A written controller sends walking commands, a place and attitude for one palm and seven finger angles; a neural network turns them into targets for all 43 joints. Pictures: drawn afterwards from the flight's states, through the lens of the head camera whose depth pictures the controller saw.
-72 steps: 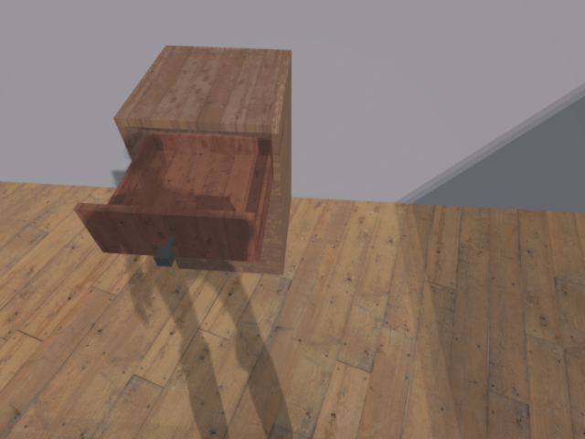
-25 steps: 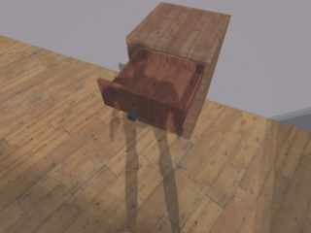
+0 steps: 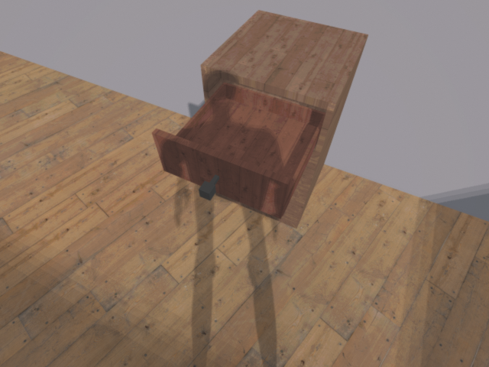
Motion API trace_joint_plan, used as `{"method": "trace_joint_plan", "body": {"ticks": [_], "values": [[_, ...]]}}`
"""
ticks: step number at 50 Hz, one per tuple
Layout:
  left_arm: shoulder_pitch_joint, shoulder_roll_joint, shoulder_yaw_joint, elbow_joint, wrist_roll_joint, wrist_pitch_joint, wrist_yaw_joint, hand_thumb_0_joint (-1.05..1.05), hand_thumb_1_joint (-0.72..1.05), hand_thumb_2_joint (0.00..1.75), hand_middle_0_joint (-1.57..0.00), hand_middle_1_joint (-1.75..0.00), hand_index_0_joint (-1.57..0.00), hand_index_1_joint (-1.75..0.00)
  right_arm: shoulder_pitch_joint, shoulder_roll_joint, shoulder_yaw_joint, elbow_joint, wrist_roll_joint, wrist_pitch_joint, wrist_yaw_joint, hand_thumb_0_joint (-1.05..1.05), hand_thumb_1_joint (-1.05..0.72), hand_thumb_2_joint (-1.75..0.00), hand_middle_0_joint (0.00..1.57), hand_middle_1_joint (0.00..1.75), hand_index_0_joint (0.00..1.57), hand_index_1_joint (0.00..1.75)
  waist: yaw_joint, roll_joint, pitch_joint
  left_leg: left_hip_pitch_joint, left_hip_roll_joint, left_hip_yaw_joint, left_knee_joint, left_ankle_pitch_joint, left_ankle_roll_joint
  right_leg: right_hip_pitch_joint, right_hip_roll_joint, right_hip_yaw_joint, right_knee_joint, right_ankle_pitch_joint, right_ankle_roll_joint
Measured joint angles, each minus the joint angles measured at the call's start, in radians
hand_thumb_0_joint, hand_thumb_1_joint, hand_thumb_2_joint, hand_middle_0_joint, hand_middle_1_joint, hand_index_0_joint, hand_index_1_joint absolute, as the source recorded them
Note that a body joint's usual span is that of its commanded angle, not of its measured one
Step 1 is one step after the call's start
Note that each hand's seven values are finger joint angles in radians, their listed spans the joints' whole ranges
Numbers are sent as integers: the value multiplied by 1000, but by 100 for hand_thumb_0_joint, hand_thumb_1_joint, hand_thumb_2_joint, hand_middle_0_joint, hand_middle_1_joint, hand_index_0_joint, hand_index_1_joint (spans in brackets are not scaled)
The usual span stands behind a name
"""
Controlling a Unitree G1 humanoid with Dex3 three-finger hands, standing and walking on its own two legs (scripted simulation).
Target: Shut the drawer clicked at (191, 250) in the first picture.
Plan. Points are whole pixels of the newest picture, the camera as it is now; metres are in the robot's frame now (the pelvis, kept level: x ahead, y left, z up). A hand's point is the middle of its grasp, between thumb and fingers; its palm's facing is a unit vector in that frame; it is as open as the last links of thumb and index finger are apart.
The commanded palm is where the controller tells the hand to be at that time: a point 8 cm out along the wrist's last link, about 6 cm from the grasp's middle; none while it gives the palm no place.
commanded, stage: look at it before walking up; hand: left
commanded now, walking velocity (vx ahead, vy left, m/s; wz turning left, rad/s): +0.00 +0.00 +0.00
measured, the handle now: (210, 186) +0.55 +0.12 -0.16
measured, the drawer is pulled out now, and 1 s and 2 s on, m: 0.30 0.30 0.30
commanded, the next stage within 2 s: turn to face it in 0.50 s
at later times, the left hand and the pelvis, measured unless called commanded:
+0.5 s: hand out of the picture +0.01 +0.17 -0.17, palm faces +0.05 -0.98 -0.20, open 7.3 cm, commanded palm none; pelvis +0.01 -0.01 +0.00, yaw +0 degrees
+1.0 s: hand out of the picture +0.06 +0.18 -0.18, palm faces -0.06 -0.97 -0.25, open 7.3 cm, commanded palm none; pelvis -0.01 -0.02 -0.01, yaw -9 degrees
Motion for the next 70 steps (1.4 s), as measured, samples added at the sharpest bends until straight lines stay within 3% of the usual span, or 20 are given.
{"method": "trace_joint_plan", "body": {"ticks": [12, 34, 46, 51, 54, 56, 59, 62, 64, 67, 70], "values": [[-4, -10, -6, 8, -4, -6, 2, 0, 91, 90, -20, -30, -20, -30, 29, 22, 8, 19, -1, -13, -2, 0, -91, -90, 20, 30, 20, 30, -10, 13, -17, 29, 5, 2, -35, 11, -4, 25, 5, 1, -30, 10, -4], [69, -40, -13, 44, -3, -10, 1, 0, 91, 90, -20, -30, -20, -30, 35, 15, 6, 27, -2, -22, -11, 0, -91, -90, 20, 30, 20, 30, 10, 10, -26, 50, 26, 12, -67, 22, -14, 45, 25, 10, -73, 33, -13], [44, 0, 46, -25, 8, 39, -24, 0, 91, 90, -20, -30, -20, -30, -2, -1, -33, -45, -7, -3, -20, 0, -91, -90, 20, 30, 20, 30, 12, -1, -9, -17, 69, 116, 68, -51, -23, -87, 71, 113, 96, -11, -25], [-2, 26, 57, -79, 15, 33, -29, 0, 91, 90, -20, -30, -20, -30, -4, -28, -45, -71, -8, 11, -18, 0, -91, -90, 20, 30, 20, 30, 5, 22, -1, -60, 90, 121, 141, -78, -24, -127, 93, 118, 153, -31, -40], [-22, 28, 54, -110, 17, 20, -21, 0, 91, 90, -20, -30, -20, -30, -28, -51, -53, -77, -1, 30, -15, 0, -91, -90, 20, 30, 20, 30, 12, 23, 6, -142, 45, 72, 361, -223, -11, -122, 92, 123, 126, -10, -49], [-25, 31, 54, -122, 21, 22, -14, 0, 91, 90, -20, -30, -20, -30, -51, -59, -54, -89, 2, 31, -14, 1, -91, -90, 20, 30, 20, 30, 19, 9, 10, -174, 17, 64, 437, -253, -6, -112, 89, 144, 91, 16, -51], [-15, 41, 52, -127, 23, 31, -14, 0, 91, 90, -20, -30, -20, -30, -83, -61, -49, -120, 6, 18, -10, 1, -91, -90, 20, 30, 20, 30, 24, -19, 2, -153, -4, 70, 329, -212, -1, -102, 87, 185, 46, 50, -41], [5, 43, 49, -127, 14, 43, -19, 0, 91, 90, -20, -30, -20, -30, -89, -67, -38, -161, 4, -9, -8, 1, -91, -90, 20, 30, 20, 30, 13, -13, -23, -70, 8, 57, 65, -78, 19, -121, 113, 209, 57, 51, -26], [-5, 48, 50, -128, 6, 50, -26, 0, 91, 90, -20, -30, -20, -30, -89, -65, -34, -177, -9, -23, -12, 0, -91, -90, 20, 30, 20, 30, 4, -8, -21, -80, 21, 54, 50, 33, 21, -172, 113, 176, 169, -62, -15], [-26, 61, 58, -130, 11, 54, -36, 0, 91, 90, -20, -30, -20, -30, -78, -44, -14, -177, -24, -21, -10, 0, -91, -90, 20, 30, 20, 30, 14, -31, -9, -65, 30, 79, 46, 3, 6, -246, 85, 127, 391, -151, 0], [-47, 53, 53, -142, 9, 50, -43, 1, 91, 90, -20, -30, -20, -30, -66, -38, -4, -170, -31, -11, -6, 0, -91, -90, 20, 30, 20, 30, 18, -11, 7, -48, 57, 83, 19, 9, -9, -241, 54, 67, 398, -174, 7]]}}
